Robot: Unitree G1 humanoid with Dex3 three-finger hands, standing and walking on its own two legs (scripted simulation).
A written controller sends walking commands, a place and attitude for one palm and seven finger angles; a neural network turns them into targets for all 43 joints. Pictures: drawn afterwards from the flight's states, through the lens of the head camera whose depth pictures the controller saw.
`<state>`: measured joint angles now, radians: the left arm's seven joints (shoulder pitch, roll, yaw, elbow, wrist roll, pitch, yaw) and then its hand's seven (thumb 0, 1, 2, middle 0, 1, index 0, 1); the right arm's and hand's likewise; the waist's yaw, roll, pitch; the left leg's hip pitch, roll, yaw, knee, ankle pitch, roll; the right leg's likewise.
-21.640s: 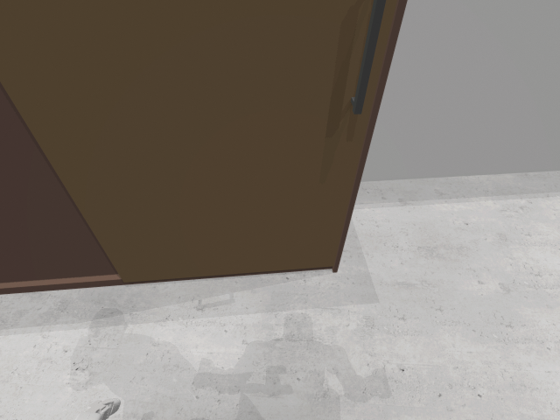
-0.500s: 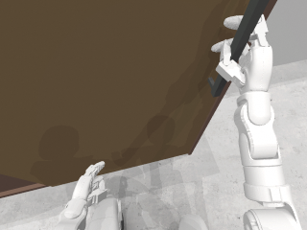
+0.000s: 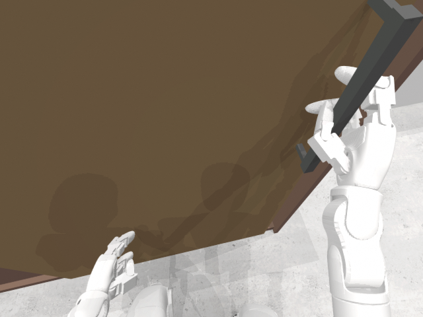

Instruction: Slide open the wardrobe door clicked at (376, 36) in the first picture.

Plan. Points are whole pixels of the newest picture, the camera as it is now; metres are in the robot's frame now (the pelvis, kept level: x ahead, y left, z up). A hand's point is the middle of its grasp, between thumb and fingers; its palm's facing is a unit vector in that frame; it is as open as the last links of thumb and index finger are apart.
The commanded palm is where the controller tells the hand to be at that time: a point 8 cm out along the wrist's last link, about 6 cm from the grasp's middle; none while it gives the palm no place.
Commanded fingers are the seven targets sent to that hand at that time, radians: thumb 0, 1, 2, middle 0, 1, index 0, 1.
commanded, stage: step sideways, sliding the door along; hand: right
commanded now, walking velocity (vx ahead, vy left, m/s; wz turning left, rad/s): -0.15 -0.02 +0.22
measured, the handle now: (332, 108) +0.36 -0.20 +0.18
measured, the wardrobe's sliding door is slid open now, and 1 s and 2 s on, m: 0.05 0.16 0.18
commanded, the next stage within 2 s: stop walking and hold the door there in 1.10 s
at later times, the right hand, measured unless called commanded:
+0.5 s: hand (262, 155) +0.30 -0.09 +0.17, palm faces +0.02 +1.00 +0.01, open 7.0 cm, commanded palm +0.28 -0.11 +0.17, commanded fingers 0.00 -0.90 -0.90 0.45 1.40 0.45 1.40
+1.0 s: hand (239, 153) +0.30 -0.06 +0.18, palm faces +0.26 +0.96 -0.02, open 6.7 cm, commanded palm +0.27 -0.04 +0.17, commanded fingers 0.00 -0.90 -0.90 0.45 1.40 0.45 1.40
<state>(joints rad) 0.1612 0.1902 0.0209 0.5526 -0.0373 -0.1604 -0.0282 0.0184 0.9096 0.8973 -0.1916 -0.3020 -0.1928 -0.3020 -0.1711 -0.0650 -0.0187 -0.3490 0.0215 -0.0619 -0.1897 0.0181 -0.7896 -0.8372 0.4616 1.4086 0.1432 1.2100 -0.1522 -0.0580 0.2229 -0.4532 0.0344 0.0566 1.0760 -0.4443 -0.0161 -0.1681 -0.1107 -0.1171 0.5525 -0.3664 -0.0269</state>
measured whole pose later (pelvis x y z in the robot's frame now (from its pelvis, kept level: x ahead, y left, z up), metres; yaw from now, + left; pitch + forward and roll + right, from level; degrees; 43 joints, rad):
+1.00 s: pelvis -0.10 +0.09 -0.01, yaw +6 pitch -1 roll +1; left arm 0.14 0.23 0.01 0.67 -0.05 -0.05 0.03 0.02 0.91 0.90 -0.20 -0.30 -0.20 -0.30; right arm -0.43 -0.19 -0.18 0.04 0.08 0.00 -0.23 0.02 -0.83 -0.87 0.33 1.40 0.02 1.28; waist -0.06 -0.04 0.15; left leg -0.17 0.05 0.11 0.56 -0.37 -0.01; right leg -0.46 -0.11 -0.04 0.89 -0.48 0.02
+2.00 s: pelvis -0.12 +0.15 -0.01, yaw +11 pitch -1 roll +1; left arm 0.26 0.21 -0.02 0.67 -0.05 -0.06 0.07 0.01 0.91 0.90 -0.20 -0.30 -0.20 -0.30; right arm -0.39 -0.46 -0.35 0.38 0.04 -0.12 -0.13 -0.07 -0.71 -0.79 0.46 1.40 0.24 1.35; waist 0.01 -0.01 0.03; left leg -0.25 0.02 0.08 0.59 -0.34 -0.02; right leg -0.30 -0.07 -0.14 0.56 -0.24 -0.02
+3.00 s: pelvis -0.14 +0.07 -0.02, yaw +8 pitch -1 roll -2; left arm 0.19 0.32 0.03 0.70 -0.04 -0.01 0.10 0.01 0.91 0.90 -0.20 -0.30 -0.20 -0.30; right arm -0.60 -0.37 -0.21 0.56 0.01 -0.21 -0.05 -0.22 -0.65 -0.80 0.46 1.40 0.42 1.40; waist 0.03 0.02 0.07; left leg -0.31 0.21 0.05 0.62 -0.29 -0.11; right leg -0.29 -0.03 -0.08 0.55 -0.23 0.02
